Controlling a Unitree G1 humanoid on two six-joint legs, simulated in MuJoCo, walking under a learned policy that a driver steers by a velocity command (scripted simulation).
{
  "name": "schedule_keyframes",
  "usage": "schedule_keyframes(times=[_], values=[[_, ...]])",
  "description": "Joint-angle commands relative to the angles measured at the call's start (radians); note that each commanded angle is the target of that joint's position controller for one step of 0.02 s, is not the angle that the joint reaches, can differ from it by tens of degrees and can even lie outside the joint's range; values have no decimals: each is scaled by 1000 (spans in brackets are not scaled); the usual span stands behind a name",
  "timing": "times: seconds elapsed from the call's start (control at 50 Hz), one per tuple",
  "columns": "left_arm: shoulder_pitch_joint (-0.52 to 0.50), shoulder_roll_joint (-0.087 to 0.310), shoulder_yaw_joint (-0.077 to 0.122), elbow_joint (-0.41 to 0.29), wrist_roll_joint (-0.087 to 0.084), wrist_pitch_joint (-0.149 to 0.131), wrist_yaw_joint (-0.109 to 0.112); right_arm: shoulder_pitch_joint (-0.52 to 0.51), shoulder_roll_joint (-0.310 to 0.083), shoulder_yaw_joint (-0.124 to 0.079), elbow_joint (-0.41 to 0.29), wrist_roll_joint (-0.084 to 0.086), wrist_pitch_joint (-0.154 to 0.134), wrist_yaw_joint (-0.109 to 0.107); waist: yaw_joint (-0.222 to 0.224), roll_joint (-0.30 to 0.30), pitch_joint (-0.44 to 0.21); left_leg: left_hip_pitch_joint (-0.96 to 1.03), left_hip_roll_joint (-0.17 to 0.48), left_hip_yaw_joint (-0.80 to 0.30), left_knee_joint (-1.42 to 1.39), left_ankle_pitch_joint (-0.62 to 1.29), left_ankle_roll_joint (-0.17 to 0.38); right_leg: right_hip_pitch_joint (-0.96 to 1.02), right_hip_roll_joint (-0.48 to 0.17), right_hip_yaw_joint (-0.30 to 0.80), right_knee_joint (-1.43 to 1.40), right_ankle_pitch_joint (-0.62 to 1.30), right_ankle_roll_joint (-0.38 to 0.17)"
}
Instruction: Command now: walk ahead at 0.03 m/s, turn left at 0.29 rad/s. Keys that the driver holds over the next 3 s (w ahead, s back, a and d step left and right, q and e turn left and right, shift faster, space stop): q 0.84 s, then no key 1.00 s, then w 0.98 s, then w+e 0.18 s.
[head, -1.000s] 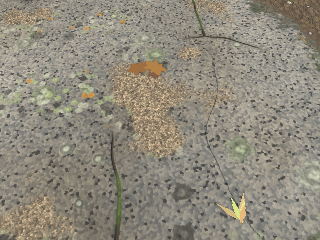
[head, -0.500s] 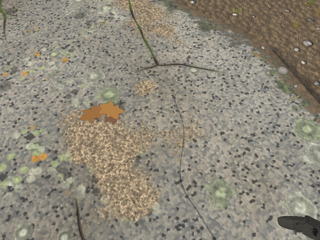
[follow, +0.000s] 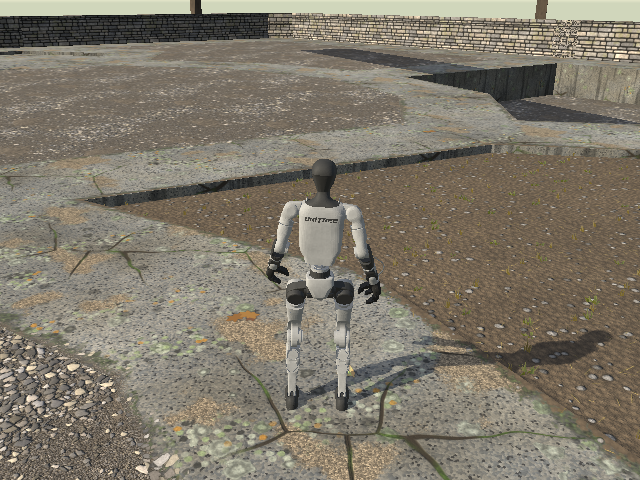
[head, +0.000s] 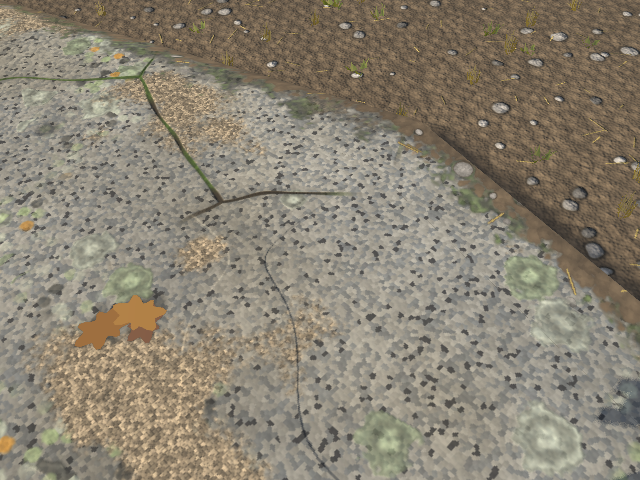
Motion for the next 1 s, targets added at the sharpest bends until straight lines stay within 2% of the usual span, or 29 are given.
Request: schedule_keyframes(times=[0.02, 0.06, 0.08, 0.1, 0.18, 0.2, 0.22, 0.24, 0.26, 0.28, 0.3, 0.32, 0.34, 0.36, 0.38, 0.46, 0.62, 0.68, 0.74, 0.8, 0.82, 0.84, 0.86, 0.88, 0.9, 0.92, 0.94, 0.96, 1.0], values=[[58, 219, 78, -36, -9, -10, 24, -44, -127, -42, -77, 11, -2, -9, 66, -207, -39, -155, -29, 29, 137, -53, 13, 118, -258, 199, -167, 284, -147], [46, 213, 81, -42, -8, -14, 35, -50, -107, -49, -88, 12, 10, -4, 82, -225, -59, -226, -12, 9, 339, -283, 11, 140, -344, 239, -163, 441, -213], [36, 210, 82, -40, -10, -18, 37, -52, -95, -52, -96, 16, 18, -2, 80, -206, -59, -259, 8, -12, 406, -343, 9, 148, -375, 241, -159, 517, -234], [7, 208, 84, -41, -14, -21, 37, -40, -86, -53, -96, 19, 26, 0, 67, -178, -61, -255, 21, -15, 407, -339, 6, 143, -370, 212, -151, 543, -231], [-80, 215, 93, -31, -32, -14, 29, 9, -87, -59, -96, 19, 42, 14, 30, -171, -97, -92, -14, 57, 215, -133, 14, 97, -315, 81, -82, 511, -165], [-89, 211, 93, -24, -42, -9, 30, 39, -87, -63, -91, 19, 42, 19, 10, -168, -106, -24, -40, 84, 109, -40, 30, 78, -298, 46, -36, 465, -134], [-61, 191, 90, -5, -49, -7, 29, 68, -103, -72, -86, 15, 40, 18, 3, -131, -108, 56, -67, 74, -6, 66, 56, 36, -266, -2, 49, 358, -83], [11, 155, 83, 14, -31, -7, 25, 71, -187, -96, -102, 8, 33, 5, 30, 73, -98, 164, 31, -124, -125, 382, 116, -103, -174, -95, 264, 92, 10], [-52, 103, 61, -51, 10, -9, 29, 73, -327, -120, -136, -16, 19, -4, 32, 330, -87, 244, 308, -563, -192, 735, 328, -395, 4, -71, 539, -435, 103], [-109, 151, 72, -49, -8, -13, 36, 117, -283, -105, -145, -45, -5, 7, -36, 165, -193, 264, 338, -593, -209, 655, 417, -404, 13, 105, 691, -473, 89], [-107, 170, 79, -41, -30, -13, 38, 73, -259, -97, -151, -38, -23, 7, -8, 102, -151, 251, 295, -502, -199, 580, 385, -437, -4, 128, 723, -393, 71], [-89, 180, 85, -18, -27, -12, 45, 26, -236, -94, -156, -13, -28, -3, 17, 44, -116, 239, 238, -431, -189, 484, 325, -455, -23, 132, 695, -298, 63], [-85, 192, 91, -4, -18, -11, 53, -11, -204, -84, -164, 8, -23, -14, 30, 29, -98, 228, 209, -397, -185, 452, 283, -461, -37, 141, 659, -221, 64], [-69, 195, 95, 4, -18, -11, 53, -25, -187, -76, -169, 15, -16, -25, 46, 41, -101, 194, 176, -363, -194, 453, 261, -411, -35, 143, 642, -169, 69], [-51, 185, 95, 12, -20, -12, 50, -20, -183, -74, -176, 12, -11, -31, 51, 51, -112, 188, 157, -349, -200, 461, 253, -385, -18, 138, 645, -124, 75], [-45, 156, 88, 21, -26, -20, 47, 11, -185, -77, -190, 12, -3, -47, 41, 45, -123, 240, 133, -348, -212, 426, 252, -396, 6, 148, 551, -52, 98], [-77, 160, 87, 19, -27, -44, 34, -8, -200, -88, -223, 9, 17, -54, 25, 96, -69, 158, 91, -451, -223, 159, 253, -318, 21, 176, 286, -29, 122], [-78, 165, 86, 19, -30, -59, 23, -17, -203, -91, -236, 8, 22, -49, 19, 101, -79, 146, 86, -498, -196, 200, 263, -262, 35, 180, 217, -53, 114], [-65, 172, 87, 20, -34, -75, 9, -33, -203, -93, -252, 11, 30, -44, 21, 106, -102, 158, 82, -548, -154, 327, 265, -196, 50, 177, 142, -80, 99], [-9, 178, 90, 33, -38, -87, -7, -64, -197, -92, -270, 24, 39, -45, 56, 107, -119, 157, 53, -579, -102, 423, 239, -76, 60, 161, -39, -10, 74], [24, 182, 94, 45, -37, -90, -11, -79, -190, -90, -278, 33, 43, -49, 81, 99, -118, 124, 22, -566, -78, 374, 207, 8, 51, 147, -167, 111, 60], [42, 218, 104, 48, -29, -88, -8, -55, -161, -82, -282, 32, 43, -51, 73, 44, -134, 47, -26, -523, -15, 203, 158, 125, -44, 209, -216, 226, 24], [10, 272, 107, 27, -15, -77, -1, 30, -99, -65, -270, 10, 39, -47, 9, -192, -154, -62, -152, -351, 191, -193, 96, 215, -250, 402, -223, 456, -64], [25, 287, 106, 32, 20, -72, -6, 15, -162, -85, -294, 17, 31, -48, 16, -326, -102, -237, -238, -234, 384, -456, 42, 176, -367, 584, -222, 587, -237], [5, 241, 94, 18, 4, -73, -7, 49, -225, -105, -271, 3, 26, -49, 16, -228, -97, -261, -171, -233, 551, -415, 3, 157, -384, 553, -213, 540, -278], [-25, 197, 81, 13, -9, -72, -5, 45, -232, -112, -248, 8, 30, -49, 16, -176, -80, -262, -159, -226, 608, -346, -17, 140, -314, 452, -199, 486, -239], [-43, 183, 74, 9, -18, -68, -4, 51, -201, -108, -228, 10, 40, -53, 13, -152, -71, -265, -154, -219, 633, -298, -36, 141, -254, 380, -190, 422, -200], [-46, 178, 69, 13, -28, -65, -3, 43, -178, -100, -228, 10, 47, -54, 25, -159, -57, -279, -154, -217, 649, -260, -52, 140, -238, 351, -186, 438, -197], [-23, 179, 63, 27, -23, -57, 1, 15, -129, -83, -240, 17, 47, -49, 40, -185, -58, -244, -151, -173, 578, -223, -66, 137, -196, 279, -192, 477, -201]])
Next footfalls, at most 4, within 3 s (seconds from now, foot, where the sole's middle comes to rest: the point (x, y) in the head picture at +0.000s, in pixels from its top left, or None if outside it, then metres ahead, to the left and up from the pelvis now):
0.24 left None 0.04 0.13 -0.77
0.84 right None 0.16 -0.05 -0.77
1.20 left None -0.01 0.16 -0.77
2.56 left None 0.36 0.37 -0.77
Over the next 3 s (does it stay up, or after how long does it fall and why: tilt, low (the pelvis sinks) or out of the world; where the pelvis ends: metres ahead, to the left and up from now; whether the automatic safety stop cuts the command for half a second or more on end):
stays up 0.47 0.32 0.01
